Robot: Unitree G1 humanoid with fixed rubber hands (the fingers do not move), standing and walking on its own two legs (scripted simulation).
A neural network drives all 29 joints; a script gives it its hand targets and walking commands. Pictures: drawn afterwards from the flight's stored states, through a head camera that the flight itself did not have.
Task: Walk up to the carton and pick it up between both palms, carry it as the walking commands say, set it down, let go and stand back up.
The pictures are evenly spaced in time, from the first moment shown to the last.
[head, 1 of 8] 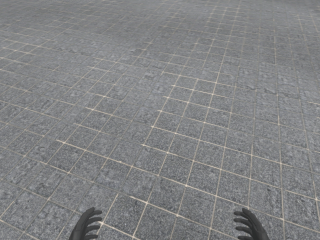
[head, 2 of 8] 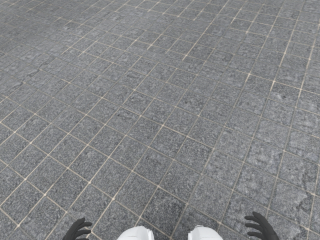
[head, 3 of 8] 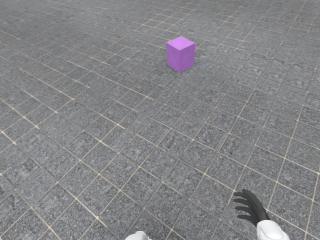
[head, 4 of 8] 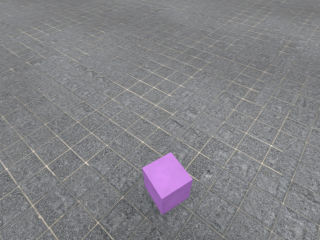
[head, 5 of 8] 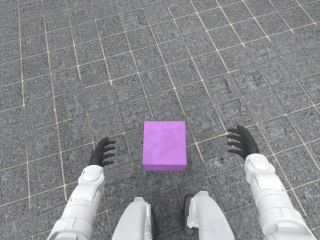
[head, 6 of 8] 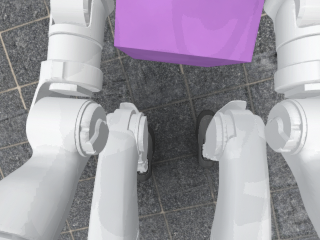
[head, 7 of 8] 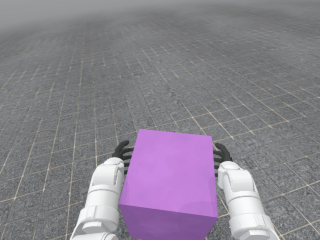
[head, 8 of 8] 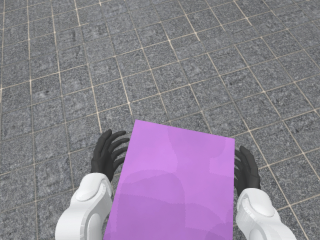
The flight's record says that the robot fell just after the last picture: yes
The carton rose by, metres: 0.68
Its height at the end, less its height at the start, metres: +0.43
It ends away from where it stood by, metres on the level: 3.90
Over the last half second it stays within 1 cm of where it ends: no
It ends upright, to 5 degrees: no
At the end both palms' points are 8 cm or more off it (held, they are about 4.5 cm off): no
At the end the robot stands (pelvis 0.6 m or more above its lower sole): no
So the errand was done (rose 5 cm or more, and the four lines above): no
